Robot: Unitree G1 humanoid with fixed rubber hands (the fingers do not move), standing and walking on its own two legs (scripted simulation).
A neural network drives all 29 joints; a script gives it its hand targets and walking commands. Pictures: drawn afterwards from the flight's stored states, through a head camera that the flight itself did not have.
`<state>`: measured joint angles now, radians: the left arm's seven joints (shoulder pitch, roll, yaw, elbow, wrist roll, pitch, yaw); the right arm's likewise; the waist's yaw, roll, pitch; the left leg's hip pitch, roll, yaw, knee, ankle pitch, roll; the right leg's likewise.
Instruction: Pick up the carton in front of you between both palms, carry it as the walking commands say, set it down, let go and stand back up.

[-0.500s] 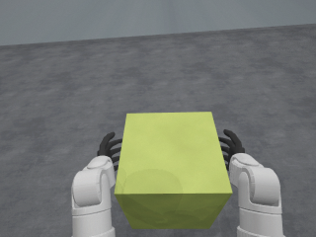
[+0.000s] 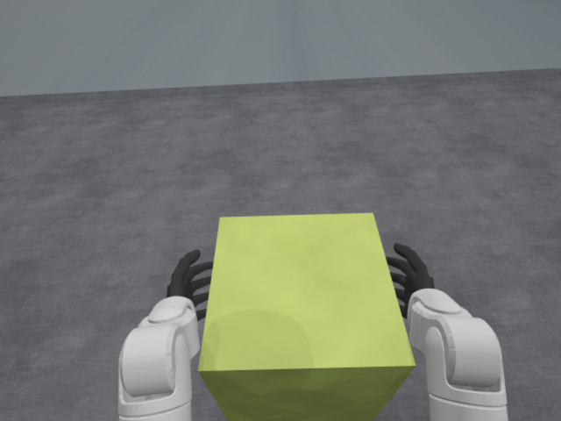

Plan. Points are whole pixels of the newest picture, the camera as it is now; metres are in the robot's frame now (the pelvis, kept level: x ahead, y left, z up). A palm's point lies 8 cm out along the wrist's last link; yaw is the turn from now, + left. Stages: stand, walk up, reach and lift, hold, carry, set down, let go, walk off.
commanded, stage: carry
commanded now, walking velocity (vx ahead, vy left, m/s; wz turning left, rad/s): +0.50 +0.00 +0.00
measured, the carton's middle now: (298, 325) +0.27 +0.00 +0.03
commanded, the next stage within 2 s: none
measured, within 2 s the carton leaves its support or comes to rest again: neither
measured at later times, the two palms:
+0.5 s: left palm (220, 155) +0.59 +0.14 +0.11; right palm (370, 152) +0.59 -0.16 +0.11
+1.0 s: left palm (224, 92) +0.93 +0.17 +0.10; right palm (333, 87) +0.93 -0.13 +0.11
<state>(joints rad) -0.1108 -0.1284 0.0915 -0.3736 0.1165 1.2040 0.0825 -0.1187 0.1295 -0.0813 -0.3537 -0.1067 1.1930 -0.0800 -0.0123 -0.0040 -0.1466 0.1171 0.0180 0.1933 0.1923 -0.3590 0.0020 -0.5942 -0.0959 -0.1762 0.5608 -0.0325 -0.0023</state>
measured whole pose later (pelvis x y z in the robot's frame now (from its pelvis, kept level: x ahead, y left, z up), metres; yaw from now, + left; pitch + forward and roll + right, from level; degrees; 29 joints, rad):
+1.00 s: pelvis +0.67 +0.01 +0.01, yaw +0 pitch +3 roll -1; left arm -0.10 -0.13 0.08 -0.41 0.12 1.19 0.09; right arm -0.11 0.13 -0.08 -0.39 -0.10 1.17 -0.08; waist 0.00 -0.01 -0.09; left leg 0.03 0.04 0.21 0.21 -0.29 0.01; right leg -0.61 -0.10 -0.16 0.61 -0.04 0.01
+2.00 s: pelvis +0.92 +0.01 +0.00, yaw +0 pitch +3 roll +0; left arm -0.12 -0.13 0.10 -0.24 0.13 1.14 0.07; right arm -0.13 0.13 -0.10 -0.23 -0.13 1.14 -0.06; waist 0.00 0.00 -0.13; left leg -0.25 0.06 0.16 0.54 -0.34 0.00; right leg -0.24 -0.07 -0.20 0.54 -0.34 0.00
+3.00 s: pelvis +0.87 +0.01 +0.01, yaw -1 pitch -6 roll +0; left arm -0.19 -0.14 0.16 0.14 0.24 0.73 0.01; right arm -0.18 0.14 -0.16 0.14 -0.23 0.72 -0.01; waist 0.00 0.00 0.05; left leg -0.07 0.02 0.05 0.37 -0.20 0.00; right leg -0.08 -0.01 -0.07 0.37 -0.19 -0.01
